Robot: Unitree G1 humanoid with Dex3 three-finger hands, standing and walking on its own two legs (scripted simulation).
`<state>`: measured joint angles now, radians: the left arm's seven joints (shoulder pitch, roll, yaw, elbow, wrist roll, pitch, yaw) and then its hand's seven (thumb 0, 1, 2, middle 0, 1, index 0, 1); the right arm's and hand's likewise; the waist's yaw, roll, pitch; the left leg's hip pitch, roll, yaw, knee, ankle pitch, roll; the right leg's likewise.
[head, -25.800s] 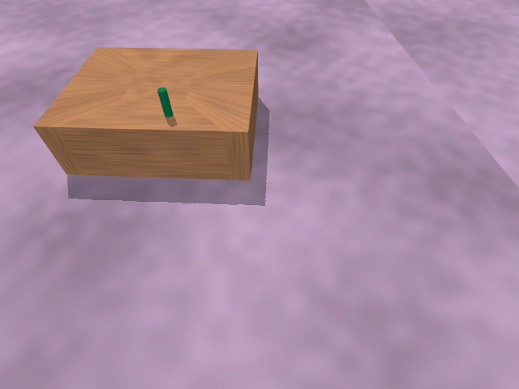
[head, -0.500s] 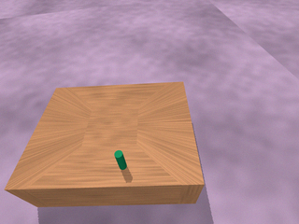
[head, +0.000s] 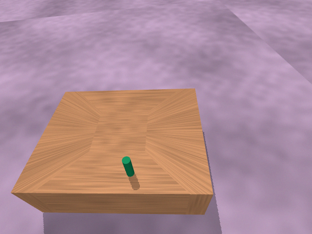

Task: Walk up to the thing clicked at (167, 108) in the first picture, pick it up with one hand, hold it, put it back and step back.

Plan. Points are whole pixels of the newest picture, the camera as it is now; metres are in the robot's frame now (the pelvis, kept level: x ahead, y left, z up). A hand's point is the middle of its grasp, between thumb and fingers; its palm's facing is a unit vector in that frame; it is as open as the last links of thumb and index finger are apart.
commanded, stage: home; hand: left
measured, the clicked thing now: (128, 166) +0.49 +0.19 -0.38
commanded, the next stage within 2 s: stand in 0.58 s
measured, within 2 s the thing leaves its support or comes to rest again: neither
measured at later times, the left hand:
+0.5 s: hand out of the picture +0.06 +0.25 -0.15, palm faces +0.00 -0.93 -0.37, open 17.6 cm
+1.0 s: hand out of the picture +0.10 +0.25 -0.15, palm faces +0.00 -0.93 -0.36, open 12.7 cm
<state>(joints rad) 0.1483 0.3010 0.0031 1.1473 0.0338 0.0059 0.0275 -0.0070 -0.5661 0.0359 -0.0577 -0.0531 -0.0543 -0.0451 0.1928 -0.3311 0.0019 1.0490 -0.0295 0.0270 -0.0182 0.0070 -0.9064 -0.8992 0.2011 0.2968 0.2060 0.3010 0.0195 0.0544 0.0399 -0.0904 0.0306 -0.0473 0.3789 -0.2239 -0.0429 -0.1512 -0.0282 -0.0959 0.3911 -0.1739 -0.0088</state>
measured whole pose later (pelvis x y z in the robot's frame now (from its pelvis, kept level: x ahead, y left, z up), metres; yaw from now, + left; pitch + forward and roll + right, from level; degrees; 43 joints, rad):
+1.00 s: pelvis +0.02 +0.01 +0.00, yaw -1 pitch -2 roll +0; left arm 0.08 0.32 0.01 1.18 0.02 0.00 0.01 0.00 0.06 0.62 -0.19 -0.27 -0.19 -0.26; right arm 0.12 -0.35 0.01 1.10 -0.02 0.01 -0.01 0.01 -0.91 -0.90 0.20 0.30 0.21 0.30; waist 0.01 0.04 0.04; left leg -0.06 0.03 -0.03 0.32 -0.22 -0.04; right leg -0.13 -0.03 -0.08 0.35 -0.17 0.00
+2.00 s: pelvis +0.02 +0.01 +0.00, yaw -2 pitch -2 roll +0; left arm 0.09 0.33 0.01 1.16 0.01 -0.01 0.00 0.00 0.90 0.90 -0.21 -0.30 -0.20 -0.30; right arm 0.13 -0.35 0.01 1.11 -0.02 0.00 0.00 0.01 -0.91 -0.90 0.20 0.30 0.21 0.30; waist 0.01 0.03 0.05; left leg -0.06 0.03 -0.02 0.31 -0.22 -0.03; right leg -0.14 -0.02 -0.07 0.34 -0.16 0.00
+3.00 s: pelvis +0.01 +0.01 +0.00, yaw -2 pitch -2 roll +0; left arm 0.12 0.34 0.01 1.16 0.01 -0.01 0.00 0.00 0.90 0.90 -0.21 -0.30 -0.20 -0.30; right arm 0.15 -0.35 0.01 1.12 -0.02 0.00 0.01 0.01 -0.91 -0.90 0.20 0.30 0.21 0.30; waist 0.00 0.01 0.05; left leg -0.06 0.03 0.00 0.30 -0.21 -0.03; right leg -0.14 -0.03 -0.05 0.33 -0.15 0.00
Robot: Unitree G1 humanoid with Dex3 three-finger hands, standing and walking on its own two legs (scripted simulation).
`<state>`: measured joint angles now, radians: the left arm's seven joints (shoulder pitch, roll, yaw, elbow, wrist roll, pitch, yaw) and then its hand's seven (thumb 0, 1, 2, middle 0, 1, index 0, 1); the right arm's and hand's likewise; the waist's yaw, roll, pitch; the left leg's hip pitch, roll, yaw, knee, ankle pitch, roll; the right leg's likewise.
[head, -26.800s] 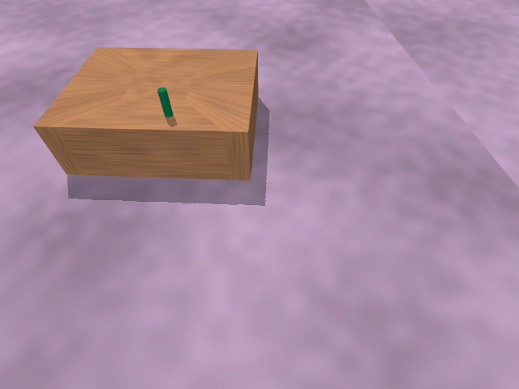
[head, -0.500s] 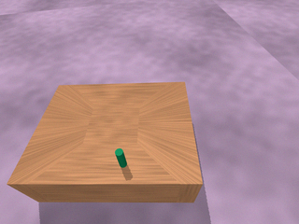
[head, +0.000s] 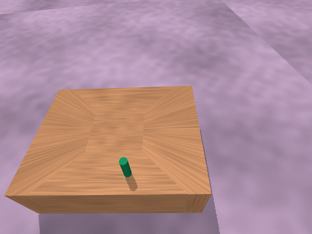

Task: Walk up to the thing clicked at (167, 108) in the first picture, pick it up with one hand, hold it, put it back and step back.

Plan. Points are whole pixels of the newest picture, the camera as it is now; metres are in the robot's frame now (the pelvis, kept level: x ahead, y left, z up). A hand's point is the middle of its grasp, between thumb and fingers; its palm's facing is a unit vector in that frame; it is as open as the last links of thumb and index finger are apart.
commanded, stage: stand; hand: left
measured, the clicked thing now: (125, 167) +0.47 +0.19 -0.38
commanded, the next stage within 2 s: none
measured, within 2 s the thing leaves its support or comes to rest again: neither
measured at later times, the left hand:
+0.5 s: hand out of the picture +0.07 +0.25 -0.15, palm faces +0.00 -0.93 -0.36, open 7.4 cm
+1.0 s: hand out of the picture +0.08 +0.25 -0.15, palm faces -0.02 -0.94 -0.35, open 7.4 cm
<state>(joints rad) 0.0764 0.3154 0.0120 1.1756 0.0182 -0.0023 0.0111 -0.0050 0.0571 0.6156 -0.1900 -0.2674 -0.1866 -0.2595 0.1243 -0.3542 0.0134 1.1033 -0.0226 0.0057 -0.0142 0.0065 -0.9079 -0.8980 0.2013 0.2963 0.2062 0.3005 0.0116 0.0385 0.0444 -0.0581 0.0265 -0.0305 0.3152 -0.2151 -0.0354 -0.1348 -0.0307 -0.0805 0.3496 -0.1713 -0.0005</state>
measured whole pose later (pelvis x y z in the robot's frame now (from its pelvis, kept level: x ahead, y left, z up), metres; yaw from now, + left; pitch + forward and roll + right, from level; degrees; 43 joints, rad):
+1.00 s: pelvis +0.00 +0.00 +0.00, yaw -1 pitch -2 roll +0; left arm 0.09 0.33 0.01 1.16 0.01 -0.01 0.00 0.00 0.90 0.90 -0.21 -0.30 -0.20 -0.30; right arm 0.13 -0.35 0.01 1.11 -0.02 0.00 0.00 0.01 -0.91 -0.90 0.20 0.30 0.21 0.30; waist 0.01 0.03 0.05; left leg -0.06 0.03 -0.02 0.31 -0.22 -0.03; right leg -0.14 -0.02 -0.07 0.34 -0.16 0.00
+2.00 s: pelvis +0.00 +0.01 +0.00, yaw -2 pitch -2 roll +0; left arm 0.12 0.34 0.01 1.16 0.01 -0.01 0.00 0.00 0.90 0.90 -0.21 -0.30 -0.20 -0.30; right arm 0.15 -0.35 0.01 1.12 -0.02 0.00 0.01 0.01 -0.91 -0.90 0.20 0.30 0.21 0.30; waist 0.00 0.01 0.05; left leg -0.06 0.03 0.00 0.30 -0.21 -0.03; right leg -0.14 -0.03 -0.05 0.33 -0.15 0.00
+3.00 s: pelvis -0.15 +0.05 -0.03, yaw -8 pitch -3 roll +0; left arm 0.16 0.36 0.07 0.85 0.04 0.04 0.00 0.00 0.90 0.90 -0.21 -0.30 -0.20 -0.30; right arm 0.12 -0.39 -0.05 0.86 -0.01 0.06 -0.01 0.01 -0.91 -0.90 0.20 0.30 0.21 0.30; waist 0.01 0.02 0.19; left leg -0.44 -0.03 -0.05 0.95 -0.50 0.01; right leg -0.26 0.03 0.05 0.67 -0.36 -0.02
